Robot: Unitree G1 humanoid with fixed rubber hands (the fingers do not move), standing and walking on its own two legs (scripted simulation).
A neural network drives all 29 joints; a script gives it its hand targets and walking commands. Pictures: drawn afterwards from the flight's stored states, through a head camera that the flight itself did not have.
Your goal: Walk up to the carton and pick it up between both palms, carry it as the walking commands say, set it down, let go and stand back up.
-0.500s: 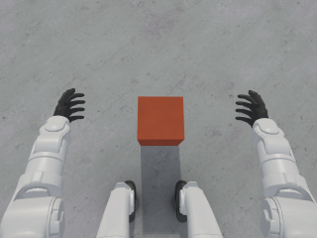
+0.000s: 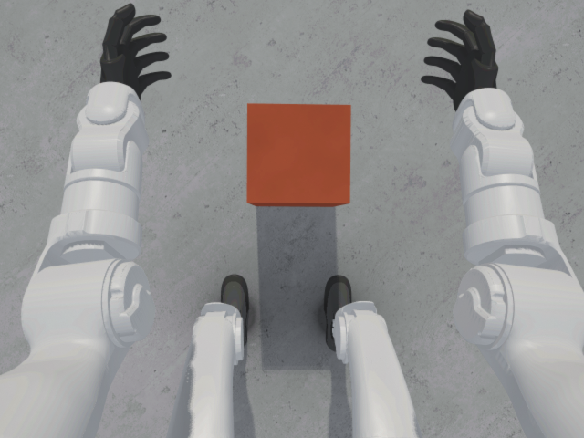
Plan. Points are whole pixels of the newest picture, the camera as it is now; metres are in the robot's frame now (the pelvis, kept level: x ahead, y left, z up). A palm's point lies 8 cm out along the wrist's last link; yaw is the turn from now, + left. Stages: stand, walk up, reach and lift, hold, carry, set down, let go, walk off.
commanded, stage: reach and lift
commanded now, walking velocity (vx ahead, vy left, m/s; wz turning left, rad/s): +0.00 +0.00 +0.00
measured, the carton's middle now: (296, 163) +0.50 -0.02 -0.54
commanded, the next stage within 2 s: none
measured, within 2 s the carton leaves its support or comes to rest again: neither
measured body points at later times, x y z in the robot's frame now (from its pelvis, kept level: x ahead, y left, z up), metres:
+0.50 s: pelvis -0.01 +0.00 -0.09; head +0.33 +0.00 +0.21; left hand +0.54 +0.19 -0.21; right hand +0.54 -0.20 -0.21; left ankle +0.07 +0.15 -0.63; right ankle +0.07 -0.13 -0.63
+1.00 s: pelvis -0.03 +0.01 -0.22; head +0.33 +0.00 +0.04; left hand +0.54 +0.19 -0.37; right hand +0.54 -0.20 -0.37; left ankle +0.07 +0.15 -0.63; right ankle +0.07 -0.13 -0.63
